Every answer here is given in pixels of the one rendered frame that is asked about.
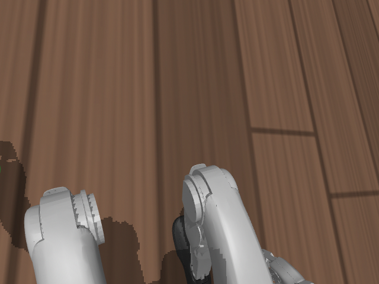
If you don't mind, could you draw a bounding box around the right robot foot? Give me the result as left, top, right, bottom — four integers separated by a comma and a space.
172, 215, 211, 284

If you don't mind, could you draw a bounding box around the right robot hand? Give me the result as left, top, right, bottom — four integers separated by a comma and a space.
262, 249, 305, 284

